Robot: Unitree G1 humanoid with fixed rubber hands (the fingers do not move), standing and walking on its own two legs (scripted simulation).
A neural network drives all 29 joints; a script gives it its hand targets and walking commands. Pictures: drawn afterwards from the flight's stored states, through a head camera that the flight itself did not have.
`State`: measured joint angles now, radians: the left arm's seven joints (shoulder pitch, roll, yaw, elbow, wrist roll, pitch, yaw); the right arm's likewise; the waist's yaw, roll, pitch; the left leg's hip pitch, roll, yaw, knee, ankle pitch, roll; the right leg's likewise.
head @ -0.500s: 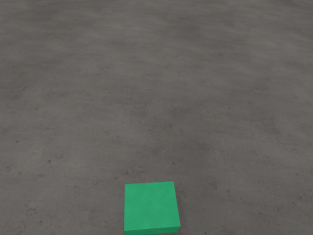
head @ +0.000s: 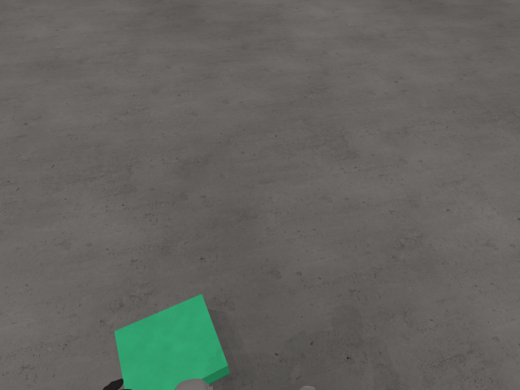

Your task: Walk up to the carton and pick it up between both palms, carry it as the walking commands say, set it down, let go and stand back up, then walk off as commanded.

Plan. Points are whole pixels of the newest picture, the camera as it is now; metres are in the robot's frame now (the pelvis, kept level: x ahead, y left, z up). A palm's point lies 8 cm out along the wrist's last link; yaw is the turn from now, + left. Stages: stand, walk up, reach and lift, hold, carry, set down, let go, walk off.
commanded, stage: walk off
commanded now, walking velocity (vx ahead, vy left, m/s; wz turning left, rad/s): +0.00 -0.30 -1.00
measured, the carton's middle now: (174, 353) +0.31 +0.28 -0.67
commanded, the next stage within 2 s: stand in 1.10 s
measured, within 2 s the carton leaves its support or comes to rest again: neither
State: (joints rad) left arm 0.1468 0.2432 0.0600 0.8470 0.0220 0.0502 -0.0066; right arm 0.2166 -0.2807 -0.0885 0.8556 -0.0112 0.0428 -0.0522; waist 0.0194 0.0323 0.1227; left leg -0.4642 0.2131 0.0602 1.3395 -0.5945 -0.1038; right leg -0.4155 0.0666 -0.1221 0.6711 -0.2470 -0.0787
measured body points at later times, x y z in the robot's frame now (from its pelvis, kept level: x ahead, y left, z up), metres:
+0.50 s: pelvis -0.02 -0.08 +0.03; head +0.02 -0.04 +0.48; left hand +0.27 +0.08 -0.09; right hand -0.17 -0.36 -0.06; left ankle +0.05 +0.06 -0.71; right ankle -0.10 -0.29 -0.61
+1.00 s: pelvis -0.10 -0.19 +0.02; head -0.05 -0.19 +0.47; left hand +0.17 -0.12 -0.13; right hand -0.28 -0.44 -0.07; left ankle +0.00 -0.17 -0.71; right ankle -0.15 -0.29 -0.67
